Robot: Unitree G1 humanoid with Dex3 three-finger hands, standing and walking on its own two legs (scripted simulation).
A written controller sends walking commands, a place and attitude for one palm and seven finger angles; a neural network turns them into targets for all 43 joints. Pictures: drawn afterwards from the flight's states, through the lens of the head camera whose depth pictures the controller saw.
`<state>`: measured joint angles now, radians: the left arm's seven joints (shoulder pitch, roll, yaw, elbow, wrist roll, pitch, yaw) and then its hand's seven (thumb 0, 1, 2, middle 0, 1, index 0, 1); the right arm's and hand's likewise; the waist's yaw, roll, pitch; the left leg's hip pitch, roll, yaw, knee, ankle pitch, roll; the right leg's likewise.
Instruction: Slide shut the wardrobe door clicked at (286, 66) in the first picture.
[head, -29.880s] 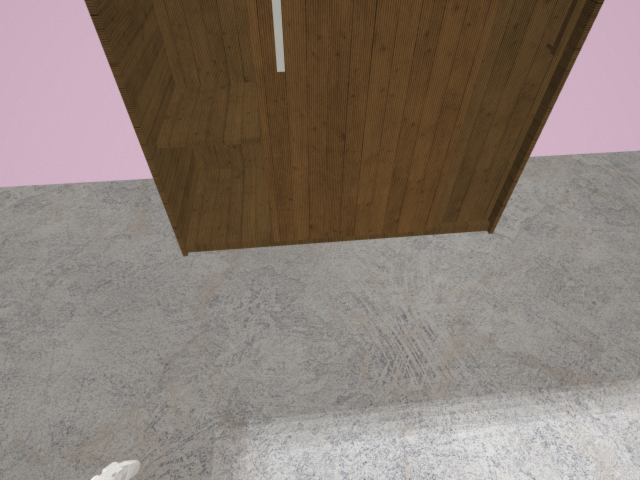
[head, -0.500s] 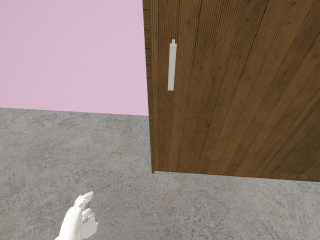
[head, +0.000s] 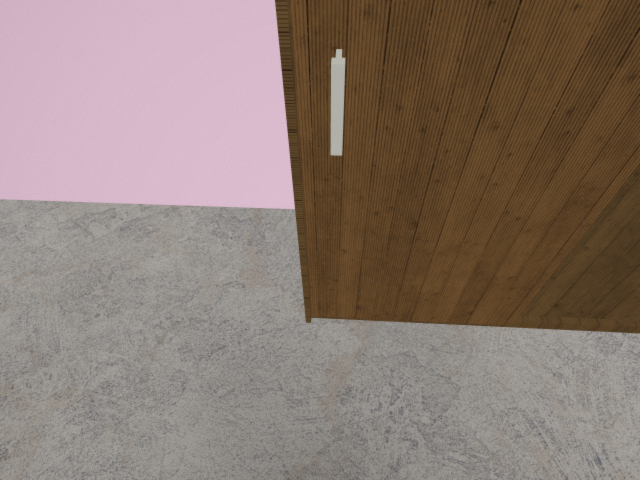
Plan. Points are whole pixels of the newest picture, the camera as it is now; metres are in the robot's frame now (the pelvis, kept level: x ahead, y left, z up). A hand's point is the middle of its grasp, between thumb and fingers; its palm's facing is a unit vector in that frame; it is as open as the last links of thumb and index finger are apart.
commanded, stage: let the arm hang, fingers relaxed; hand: right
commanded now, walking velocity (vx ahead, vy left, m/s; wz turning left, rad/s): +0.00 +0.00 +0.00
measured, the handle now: (337, 104) +0.68 +0.02 +0.10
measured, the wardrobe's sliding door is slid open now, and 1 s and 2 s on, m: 0.00 0.00 0.00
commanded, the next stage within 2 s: look to check the result in 0.64 s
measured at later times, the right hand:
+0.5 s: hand out of the picture +0.08 -0.20 -0.16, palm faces -0.03 +0.97 -0.23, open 7.3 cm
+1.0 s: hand out of the picture +0.10 -0.22 -0.16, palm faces -0.03 +0.96 -0.29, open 7.4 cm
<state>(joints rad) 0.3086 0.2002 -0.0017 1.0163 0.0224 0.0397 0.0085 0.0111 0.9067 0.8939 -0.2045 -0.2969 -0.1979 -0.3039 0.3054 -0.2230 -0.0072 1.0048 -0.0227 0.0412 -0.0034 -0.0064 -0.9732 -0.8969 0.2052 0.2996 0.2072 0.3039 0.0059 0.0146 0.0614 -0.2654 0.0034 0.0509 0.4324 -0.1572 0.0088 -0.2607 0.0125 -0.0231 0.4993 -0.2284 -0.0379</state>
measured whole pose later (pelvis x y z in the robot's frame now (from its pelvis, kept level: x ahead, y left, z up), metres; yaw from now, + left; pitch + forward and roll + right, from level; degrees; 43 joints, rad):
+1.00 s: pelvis +0.04 +0.00 +0.01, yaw +1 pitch -1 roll +0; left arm 0.15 0.27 0.01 1.13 0.01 0.00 0.02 0.01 0.91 0.89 -0.21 -0.30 -0.20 -0.30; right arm 0.13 -0.27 -0.02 1.14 -0.02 0.00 -0.01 0.01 -0.91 -0.90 0.20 0.30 0.20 0.30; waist 0.01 -0.01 0.06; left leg -0.15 0.01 0.04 0.34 -0.17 0.01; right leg -0.11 0.02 -0.03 0.34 -0.21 -0.03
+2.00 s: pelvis +0.15 +0.08 +0.00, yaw +2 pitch +1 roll -1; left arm 0.23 0.15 0.05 1.12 0.02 0.02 0.03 0.01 0.91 0.89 -0.20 -0.30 -0.20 -0.30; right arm 0.36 -0.12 -0.04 1.14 -0.03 -0.03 -0.02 0.00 -0.91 -0.90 0.20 0.30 0.20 0.30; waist 0.00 0.02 0.09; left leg -0.07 -0.07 0.07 0.36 -0.31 0.11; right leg -0.48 -0.06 -0.09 1.03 -0.40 0.02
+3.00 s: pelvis +0.18 +0.14 +0.01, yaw +3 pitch -1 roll +0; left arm 0.25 0.15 0.02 1.13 0.01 0.01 0.03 0.01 0.92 0.89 -0.21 -0.30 -0.20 -0.30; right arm 0.21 -0.17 -0.01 1.13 -0.01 0.01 -0.02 0.00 -0.92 -0.90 0.20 0.30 0.20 0.30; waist 0.02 -0.01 0.04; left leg -0.18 -0.01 0.02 0.40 -0.20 0.02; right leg -0.16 -0.03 -0.04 0.41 -0.23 0.01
